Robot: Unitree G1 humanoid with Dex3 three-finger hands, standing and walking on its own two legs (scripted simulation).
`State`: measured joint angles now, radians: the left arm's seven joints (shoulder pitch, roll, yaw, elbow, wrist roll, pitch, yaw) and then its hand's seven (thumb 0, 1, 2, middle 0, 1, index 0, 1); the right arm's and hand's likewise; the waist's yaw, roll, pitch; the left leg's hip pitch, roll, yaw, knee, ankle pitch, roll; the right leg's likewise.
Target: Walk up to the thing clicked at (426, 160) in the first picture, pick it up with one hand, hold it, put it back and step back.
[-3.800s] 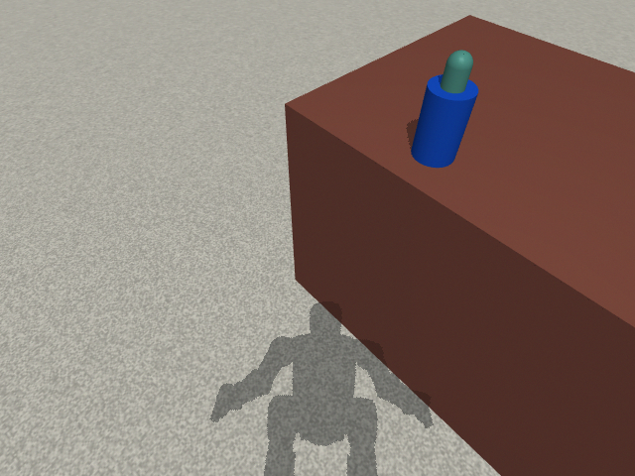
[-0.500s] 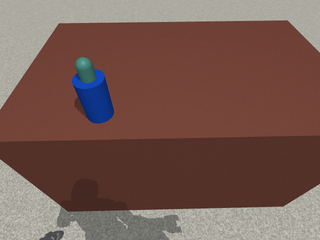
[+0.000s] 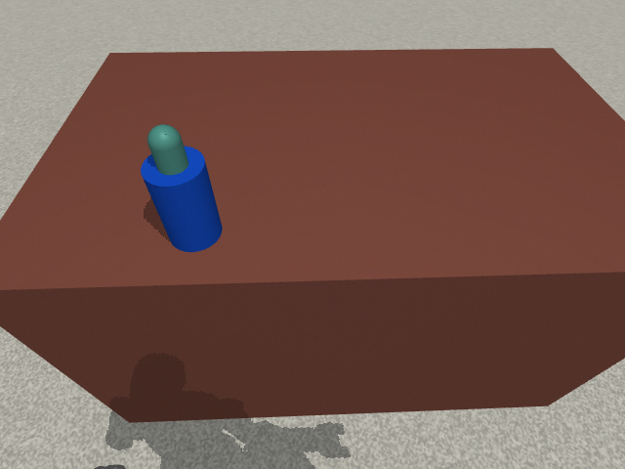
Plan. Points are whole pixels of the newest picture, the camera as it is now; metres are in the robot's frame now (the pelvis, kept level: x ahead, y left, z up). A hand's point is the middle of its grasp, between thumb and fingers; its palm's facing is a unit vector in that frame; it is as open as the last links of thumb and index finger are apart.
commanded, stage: walk up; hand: left
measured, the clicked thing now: (180, 186) +0.48 +0.21 +0.07
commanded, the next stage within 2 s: stand in 0.36 s
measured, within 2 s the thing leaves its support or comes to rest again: neither
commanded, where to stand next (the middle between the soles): +0.07 +0.01 m, yaw +3 degrees
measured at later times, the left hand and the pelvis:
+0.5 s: hand out of the picture +0.10 +0.25 -0.15, palm faces -0.01 -0.94 -0.35, open 7.4 cm; pelvis +0.01 +0.00 +0.00, yaw +0 degrees
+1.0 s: hand out of the picture +0.07 +0.25 -0.15, palm faces +0.01 -0.94 -0.34, open 7.4 cm; pelvis +0.00 +0.00 +0.00, yaw +2 degrees
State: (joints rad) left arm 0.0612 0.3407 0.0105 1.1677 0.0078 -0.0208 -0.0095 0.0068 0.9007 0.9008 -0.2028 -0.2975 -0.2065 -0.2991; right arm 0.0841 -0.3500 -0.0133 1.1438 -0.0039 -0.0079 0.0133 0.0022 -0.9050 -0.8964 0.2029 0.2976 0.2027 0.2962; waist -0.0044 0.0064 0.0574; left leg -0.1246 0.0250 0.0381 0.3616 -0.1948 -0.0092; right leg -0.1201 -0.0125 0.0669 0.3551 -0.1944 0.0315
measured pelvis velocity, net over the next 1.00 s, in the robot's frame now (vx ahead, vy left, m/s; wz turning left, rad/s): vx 0.00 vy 0.00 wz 0.03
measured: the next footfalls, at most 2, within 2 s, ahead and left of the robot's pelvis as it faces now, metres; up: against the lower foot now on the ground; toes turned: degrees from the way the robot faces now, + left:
none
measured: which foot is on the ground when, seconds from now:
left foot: down 0.00-1.00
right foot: down 0.00-1.00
